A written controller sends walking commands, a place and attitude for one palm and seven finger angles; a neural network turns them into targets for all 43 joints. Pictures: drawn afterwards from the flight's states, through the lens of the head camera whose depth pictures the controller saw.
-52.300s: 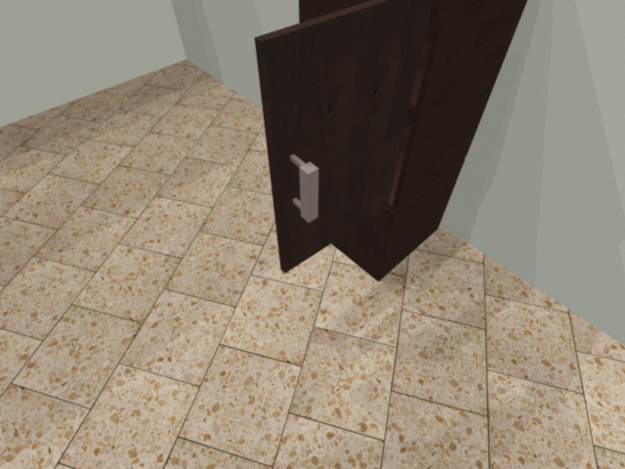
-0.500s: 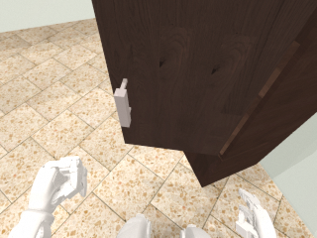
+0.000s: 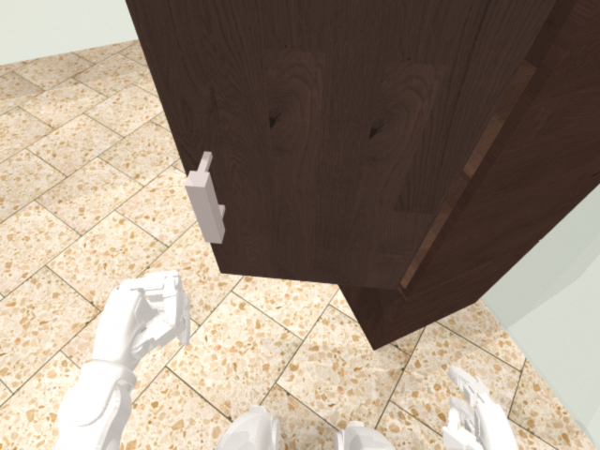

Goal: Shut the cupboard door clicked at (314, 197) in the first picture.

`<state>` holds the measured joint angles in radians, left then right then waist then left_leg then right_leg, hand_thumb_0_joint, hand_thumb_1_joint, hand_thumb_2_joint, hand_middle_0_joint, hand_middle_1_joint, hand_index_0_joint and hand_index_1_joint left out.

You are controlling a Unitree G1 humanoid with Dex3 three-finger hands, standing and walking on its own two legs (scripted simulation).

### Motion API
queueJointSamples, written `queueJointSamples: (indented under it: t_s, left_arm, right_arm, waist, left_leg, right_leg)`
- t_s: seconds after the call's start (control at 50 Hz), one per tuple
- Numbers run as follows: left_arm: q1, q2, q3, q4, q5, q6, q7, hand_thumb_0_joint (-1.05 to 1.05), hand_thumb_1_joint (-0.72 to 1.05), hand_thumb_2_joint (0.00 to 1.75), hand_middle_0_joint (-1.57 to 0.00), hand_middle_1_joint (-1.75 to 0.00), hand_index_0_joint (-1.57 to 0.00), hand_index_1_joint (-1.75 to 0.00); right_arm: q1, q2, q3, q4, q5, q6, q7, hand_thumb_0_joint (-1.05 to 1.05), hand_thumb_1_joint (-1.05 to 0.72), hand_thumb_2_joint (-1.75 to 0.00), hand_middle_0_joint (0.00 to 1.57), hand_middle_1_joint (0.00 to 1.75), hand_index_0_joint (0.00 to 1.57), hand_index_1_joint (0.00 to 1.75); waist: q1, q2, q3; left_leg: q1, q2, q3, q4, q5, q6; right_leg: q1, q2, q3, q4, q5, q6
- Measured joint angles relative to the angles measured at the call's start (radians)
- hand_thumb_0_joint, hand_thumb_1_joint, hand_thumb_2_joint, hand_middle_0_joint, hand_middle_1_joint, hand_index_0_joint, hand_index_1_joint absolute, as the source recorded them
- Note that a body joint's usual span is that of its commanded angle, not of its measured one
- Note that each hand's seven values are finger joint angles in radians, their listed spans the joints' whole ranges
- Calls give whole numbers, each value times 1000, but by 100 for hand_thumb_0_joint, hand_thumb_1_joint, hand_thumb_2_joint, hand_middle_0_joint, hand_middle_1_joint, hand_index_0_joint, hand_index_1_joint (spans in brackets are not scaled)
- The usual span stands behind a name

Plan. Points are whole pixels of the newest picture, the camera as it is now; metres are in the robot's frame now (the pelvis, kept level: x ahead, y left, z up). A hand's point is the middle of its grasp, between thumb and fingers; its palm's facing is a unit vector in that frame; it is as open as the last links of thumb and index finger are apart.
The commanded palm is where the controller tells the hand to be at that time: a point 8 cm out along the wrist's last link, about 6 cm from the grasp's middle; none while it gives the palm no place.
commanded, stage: bring the fist close to the handle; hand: left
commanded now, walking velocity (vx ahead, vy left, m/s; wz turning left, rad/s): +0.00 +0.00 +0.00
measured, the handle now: (210, 198) +0.45 +0.16 +0.05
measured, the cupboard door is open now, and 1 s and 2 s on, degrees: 61 61 51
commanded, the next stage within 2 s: push the door shut along its arc in 0.96 s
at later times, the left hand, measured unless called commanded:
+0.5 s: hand (214, 286) +0.31 +0.13 +0.04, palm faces -0.10 -0.99 -0.03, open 3.1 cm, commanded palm +0.30 +0.18 +0.05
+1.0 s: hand (220, 281) +0.32 +0.12 +0.05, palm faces -0.10 -1.00 -0.01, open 3.1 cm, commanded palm +0.30 +0.17 +0.05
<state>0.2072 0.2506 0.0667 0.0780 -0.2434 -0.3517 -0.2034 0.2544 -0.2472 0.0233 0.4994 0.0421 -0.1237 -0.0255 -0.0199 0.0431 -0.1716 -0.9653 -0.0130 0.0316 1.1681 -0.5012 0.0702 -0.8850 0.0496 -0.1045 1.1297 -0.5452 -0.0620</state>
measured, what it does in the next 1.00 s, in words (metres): stands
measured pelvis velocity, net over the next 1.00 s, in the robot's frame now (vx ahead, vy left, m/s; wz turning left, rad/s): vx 0.00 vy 0.00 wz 0.00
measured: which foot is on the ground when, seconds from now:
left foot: down 0.00-1.00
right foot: down 0.00-1.00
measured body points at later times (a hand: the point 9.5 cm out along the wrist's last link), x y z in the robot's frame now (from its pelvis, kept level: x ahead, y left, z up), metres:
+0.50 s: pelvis +0.00 -0.01 +0.00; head +0.08 -0.01 +0.44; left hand +0.31 +0.18 +0.05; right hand +0.17 -0.25 -0.10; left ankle +0.03 +0.07 -0.65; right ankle +0.00 -0.09 -0.65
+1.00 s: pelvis +0.00 +0.00 +0.00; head +0.07 +0.00 +0.45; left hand +0.32 +0.17 +0.05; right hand +0.15 -0.24 -0.10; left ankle +0.03 +0.07 -0.65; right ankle +0.00 -0.09 -0.65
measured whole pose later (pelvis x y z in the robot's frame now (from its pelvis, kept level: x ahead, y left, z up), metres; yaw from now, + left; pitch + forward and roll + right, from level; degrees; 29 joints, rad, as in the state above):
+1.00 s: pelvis +0.00 +0.00 +0.00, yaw +0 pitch +17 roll -2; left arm -0.05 0.18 -0.03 0.32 -0.17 -0.42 -0.08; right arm 0.24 -0.26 0.01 0.55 0.04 -0.03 0.00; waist -0.03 0.04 -0.16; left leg -0.95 -0.02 0.04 1.14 -0.49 0.08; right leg -0.87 0.04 -0.09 1.11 -0.54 -0.05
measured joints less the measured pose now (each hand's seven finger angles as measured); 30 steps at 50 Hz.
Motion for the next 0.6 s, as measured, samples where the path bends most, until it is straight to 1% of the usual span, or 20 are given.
queueJointSamples:
  t_s: [0.06, 0.1, 0.18, 0.22, 0.26, 0.32, 0.36, 0.4, 0.46, 0.54, 0.6]
  left_arm:
    - [-21, -2, 24, 9, -4, -40, 21, 2, 90, 89, -130, -150, -130, -150]
    - [-39, -4, 25, 33, -3, -47, 17, 2, 90, 89, -130, -150, -130, -150]
    - [-64, -13, -3, 87, 3, -12, -10, 1, 90, 90, -129, -150, -130, -150]
    - [-62, -22, -23, 89, 6, 3, -12, 1, 90, 90, -129, -150, -130, -150]
    - [-59, -30, -39, 77, 11, 1, -1, 2, 90, 90, -129, -150, -130, -150]
    - [-73, -40, -46, 63, 24, -33, 32, 2, 90, 90, -130, -150, -130, -150]
    - [-103, -42, -40, 76, 33, -56, 54, 2, 90, 89, -130, -150, -130, -150]
    - [-145, -42, -33, 108, 40, -64, 67, 2, 90, 89, -130, -150, -130, -150]
    - [-200, -43, -35, 163, 46, -39, 68, 1, 90, 90, -130, -150, -130, -150]
    - [-223, -55, -67, 185, 49, 5, 67, 2, 90, 90, -130, -150, -130, -150]
    - [-226, -73, -92, 177, 55, 0, 89, 2, 90, 90, -130, -150, -130, -150]
  right_arm:
    - [7, -3, -4, 13, -2, 2, 8, 1, -91, -90, 21, 30, 20, 30]
    - [8, -9, -6, 20, 0, 8, 13, 1, -91, -90, 21, 30, 20, 30]
    - [1, -18, -10, 23, 5, 23, 15, 1, -91, -90, 21, 30, 20, 30]
    - [-3, -18, -13, 21, 5, 26, 12, 1, -91, -90, 21, 30, 20, 30]
    - [-6, -16, -15, 19, 3, 25, 9, 1, -91, -90, 21, 30, 20, 30]
    - [-12, -10, -18, 24, -2, 22, 10, 1, -91, -90, 21, 30, 20, 30]
    - [-19, -8, -17, 30, -5, 24, 14, 1, -91, -90, 21, 30, 20, 30]
    - [-27, -7, -16, 35, -5, 31, 20, 1, -91, -90, 21, 30, 20, 30]
    - [-34, -6, -13, 36, -1, 47, 27, 1, -91, -90, 21, 30, 20, 30]
    - [-30, -3, -12, 30, 2, 63, 27, 1, -91, -90, 21, 30, 20, 30]
    - [-20, 1, -12, 32, 0, 66, 25, 1, -91, -90, 21, 30, 20, 30]
  waist:
    - [0, -1, -8]
    - [1, 3, -13]
    - [0, 8, -10]
    - [-3, 7, -5]
    - [-5, 5, -1]
    - [-4, -1, -1]
    - [-3, -4, -4]
    - [-3, -4, -6]
    - [-2, -1, -4]
    - [-5, 6, 4]
    - [-8, 6, 4]
  left_leg:
    - [2, 0, -2, -2, -3, -4]
    - [-1, -1, -4, 1, -6, -6]
    - [-2, -2, -3, 0, -8, -7]
    - [3, -2, 0, -4, -7, -7]
    - [8, -2, 2, -9, -7, -7]
    - [10, -3, 4, -11, -6, -8]
    - [4, -3, 4, -7, -7, -8]
    - [-5, -4, 3, 0, -7, -8]
    - [-13, -4, 2, 5, -6, -8]
    - [-3, -5, 5, -7, 0, -5]
    - [12, -7, 9, -22, 4, -3]
  right_leg:
    - [2, 1, -1, -1, -4, -4]
    - [-1, 0, -4, 2, -8, -5]
    - [-3, -1, -2, 5, -12, -4]
    - [0, -1, 1, 3, -12, -4]
    - [4, -1, 3, 0, -11, -4]
    - [3, -2, 6, 1, -12, -6]
    - [-3, -2, 5, 6, -13, -7]
    - [-11, -3, 3, 14, -15, -7]
    - [-19, -4, 2, 19, -15, -6]
    - [-9, -5, 5, 7, -8, -3]
    - [3, -6, 10, -6, -2, -1]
